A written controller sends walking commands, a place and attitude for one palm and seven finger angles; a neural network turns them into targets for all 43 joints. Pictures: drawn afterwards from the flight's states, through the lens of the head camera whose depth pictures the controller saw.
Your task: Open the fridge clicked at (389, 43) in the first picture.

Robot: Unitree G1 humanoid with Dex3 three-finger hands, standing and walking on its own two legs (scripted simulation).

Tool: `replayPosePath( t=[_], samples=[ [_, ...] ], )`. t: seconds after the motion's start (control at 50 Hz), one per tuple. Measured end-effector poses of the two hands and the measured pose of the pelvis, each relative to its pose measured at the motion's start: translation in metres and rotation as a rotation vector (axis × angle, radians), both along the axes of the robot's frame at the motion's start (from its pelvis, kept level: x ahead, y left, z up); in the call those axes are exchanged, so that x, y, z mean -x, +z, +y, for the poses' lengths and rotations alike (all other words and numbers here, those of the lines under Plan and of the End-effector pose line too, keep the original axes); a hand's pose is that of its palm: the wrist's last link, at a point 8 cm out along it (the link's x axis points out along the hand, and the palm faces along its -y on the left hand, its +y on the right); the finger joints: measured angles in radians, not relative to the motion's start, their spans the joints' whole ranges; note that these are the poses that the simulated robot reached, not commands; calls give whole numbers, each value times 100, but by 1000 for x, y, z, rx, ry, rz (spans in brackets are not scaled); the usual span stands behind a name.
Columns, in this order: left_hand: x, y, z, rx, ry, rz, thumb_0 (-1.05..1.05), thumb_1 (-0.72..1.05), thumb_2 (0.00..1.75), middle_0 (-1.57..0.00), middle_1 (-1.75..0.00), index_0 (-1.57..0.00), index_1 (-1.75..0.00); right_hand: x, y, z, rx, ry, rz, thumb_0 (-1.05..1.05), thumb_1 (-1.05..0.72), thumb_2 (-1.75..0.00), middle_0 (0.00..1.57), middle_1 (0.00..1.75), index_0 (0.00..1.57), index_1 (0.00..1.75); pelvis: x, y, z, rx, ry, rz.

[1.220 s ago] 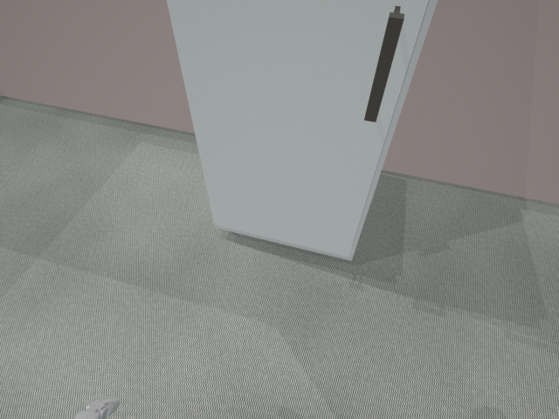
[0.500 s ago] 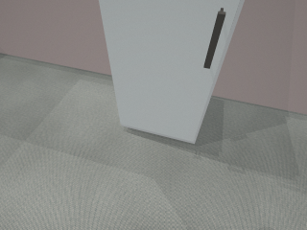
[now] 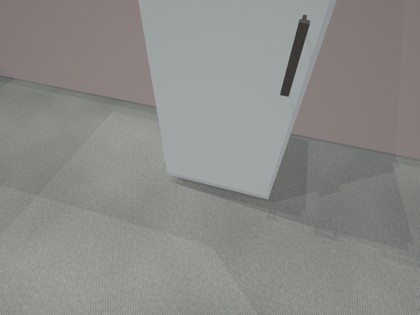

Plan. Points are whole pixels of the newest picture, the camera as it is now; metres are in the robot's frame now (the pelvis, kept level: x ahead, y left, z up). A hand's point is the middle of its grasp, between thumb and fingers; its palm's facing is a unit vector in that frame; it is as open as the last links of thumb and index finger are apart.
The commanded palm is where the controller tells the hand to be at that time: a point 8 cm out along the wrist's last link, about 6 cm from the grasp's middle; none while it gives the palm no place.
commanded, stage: look at it before walking up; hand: right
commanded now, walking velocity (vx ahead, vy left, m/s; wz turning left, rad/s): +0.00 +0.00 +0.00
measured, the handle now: (294, 57) +0.82 -0.20 +0.11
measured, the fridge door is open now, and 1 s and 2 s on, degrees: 0 0 0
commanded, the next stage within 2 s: turn to face it in 0.22 s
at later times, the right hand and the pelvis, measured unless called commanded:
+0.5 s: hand out of the picture +0.07 -0.25 -0.16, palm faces +0.01 +0.94 -0.34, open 7.4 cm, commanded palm none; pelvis +0.00 +0.00 +0.00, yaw -2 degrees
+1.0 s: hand out of the picture -0.02 -0.20 -0.18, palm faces +0.16 +0.95 -0.26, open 7.4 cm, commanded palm none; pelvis -0.02 +0.00 -0.01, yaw -8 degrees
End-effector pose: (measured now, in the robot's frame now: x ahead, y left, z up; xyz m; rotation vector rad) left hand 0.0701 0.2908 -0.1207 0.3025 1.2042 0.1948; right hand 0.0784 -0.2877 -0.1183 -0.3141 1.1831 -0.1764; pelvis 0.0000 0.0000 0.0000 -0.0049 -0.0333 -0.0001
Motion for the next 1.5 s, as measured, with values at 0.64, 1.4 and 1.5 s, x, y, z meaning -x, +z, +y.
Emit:
replayPosePath(
  t=[0.64, 1.4, 1.5],
  samples=[
    [5, -18, -31, 63, -47, 54, 1, 90, 90, -20, -30, -20, -30, 35, -14, 13, -29, -86, 36, 1, -91, -90, 20, 30, 20, 30, 8, -6, -2, -2, -59, 14],
    [32, -13, -77, 82, -80, 154, 0, 90, 90, -20, -30, -20, -30, 113, -38, 46, -209, -291, 187, 1, -91, -90, 19, 30, 19, 30, -18, -3, -15, -24, -196, 33],
    [51, -13, -71, 94, -12, 270, 0, 90, 90, -20, -30, -20, -30, 56, -32, 48, -204, -256, 150, 1, -91, -90, 19, 30, 19, 30, -46, -1, -8, -24, -182, 37]
  ],
)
